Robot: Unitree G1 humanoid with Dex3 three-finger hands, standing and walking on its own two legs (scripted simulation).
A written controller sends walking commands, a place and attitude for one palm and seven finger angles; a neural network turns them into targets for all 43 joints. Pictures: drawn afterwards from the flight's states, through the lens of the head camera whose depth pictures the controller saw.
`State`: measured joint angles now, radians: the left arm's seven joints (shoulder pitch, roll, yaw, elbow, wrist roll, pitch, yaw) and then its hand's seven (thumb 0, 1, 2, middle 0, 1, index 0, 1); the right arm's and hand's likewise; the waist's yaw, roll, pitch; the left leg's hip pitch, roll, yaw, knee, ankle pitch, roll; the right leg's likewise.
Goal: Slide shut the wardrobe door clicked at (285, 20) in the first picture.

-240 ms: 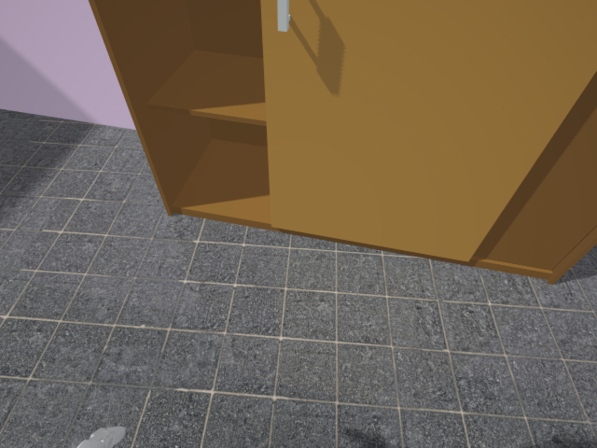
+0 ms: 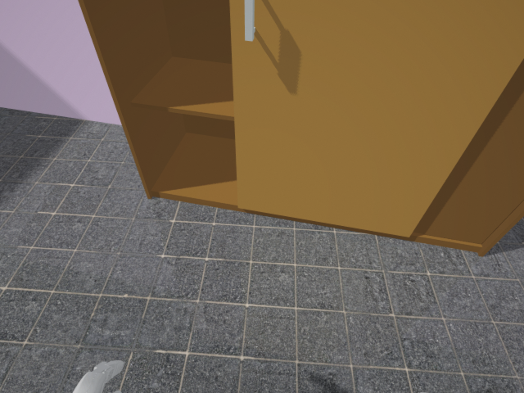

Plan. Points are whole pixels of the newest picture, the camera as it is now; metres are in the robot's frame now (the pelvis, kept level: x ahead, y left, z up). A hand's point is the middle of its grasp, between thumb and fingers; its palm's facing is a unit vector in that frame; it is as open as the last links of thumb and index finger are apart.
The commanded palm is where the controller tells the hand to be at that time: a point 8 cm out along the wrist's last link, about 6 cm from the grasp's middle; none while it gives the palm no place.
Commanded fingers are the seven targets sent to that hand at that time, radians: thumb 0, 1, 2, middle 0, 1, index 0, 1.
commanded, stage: stand and wait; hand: right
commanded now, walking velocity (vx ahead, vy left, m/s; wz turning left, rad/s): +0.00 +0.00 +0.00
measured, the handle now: (251, 10) +1.02 +0.09 +0.18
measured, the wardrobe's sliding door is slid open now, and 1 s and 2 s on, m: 0.47 0.47 0.47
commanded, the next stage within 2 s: look at it before walking up in 0.58 s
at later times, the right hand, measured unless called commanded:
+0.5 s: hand out of the picture +0.06 -0.23 -0.15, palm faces -0.03 +0.94 -0.35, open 7.4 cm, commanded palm none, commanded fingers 0.00 -0.90 -0.90 0.20 0.30 0.20 0.30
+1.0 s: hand out of the picture +0.06 -0.23 -0.15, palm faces -0.03 +0.94 -0.34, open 7.4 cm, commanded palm none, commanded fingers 0.00 -0.90 -0.90 0.20 0.30 0.20 0.30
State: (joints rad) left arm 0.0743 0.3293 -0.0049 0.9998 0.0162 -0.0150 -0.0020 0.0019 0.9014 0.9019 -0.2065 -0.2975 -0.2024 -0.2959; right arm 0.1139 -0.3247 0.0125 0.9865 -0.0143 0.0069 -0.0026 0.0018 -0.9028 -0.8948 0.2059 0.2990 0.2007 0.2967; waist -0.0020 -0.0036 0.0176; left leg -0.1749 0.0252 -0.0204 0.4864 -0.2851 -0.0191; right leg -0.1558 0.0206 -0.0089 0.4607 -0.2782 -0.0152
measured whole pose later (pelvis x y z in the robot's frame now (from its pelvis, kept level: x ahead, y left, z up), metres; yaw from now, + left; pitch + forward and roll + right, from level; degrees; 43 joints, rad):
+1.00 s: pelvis -0.02 +0.02 +0.01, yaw +0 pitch -2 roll +0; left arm 0.12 0.34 -0.01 1.11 0.01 -0.02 0.00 0.00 0.90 0.90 -0.21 -0.30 -0.20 -0.30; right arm 0.13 -0.34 0.00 1.07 -0.01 0.00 0.00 0.00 -0.90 -0.89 0.21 0.30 0.20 0.30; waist 0.00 0.00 0.03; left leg -0.15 0.00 -0.01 0.39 -0.20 0.01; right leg -0.14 -0.01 0.00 0.37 -0.20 0.01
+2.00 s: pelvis -0.05 +0.01 +0.00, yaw +18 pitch +2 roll -1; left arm 0.14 0.24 0.06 0.93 0.01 0.03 0.01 0.00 0.91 0.90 -0.20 -0.30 -0.20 -0.30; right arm 0.29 -0.20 -0.06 0.91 -0.03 0.04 0.01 0.00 -0.90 -0.89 0.21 0.30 0.20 0.30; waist -0.05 0.02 0.04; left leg -0.34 -0.10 -0.17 0.45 -0.14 0.04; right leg -0.35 -0.01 0.00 0.80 -0.44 0.05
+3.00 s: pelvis +0.22 +0.17 -0.01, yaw +50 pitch +0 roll +2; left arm 0.15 0.17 0.04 0.92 0.03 -0.05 -0.02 0.00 0.91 0.90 -0.20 -0.30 -0.20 -0.30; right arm 0.34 -0.22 -0.08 0.99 -0.02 -0.02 0.01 0.00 -0.91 -0.90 0.20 0.30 0.20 0.30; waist -0.05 0.02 0.00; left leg -0.19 -0.06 -0.03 0.54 -0.35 0.02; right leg -0.37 -0.08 -0.09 0.58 -0.23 0.03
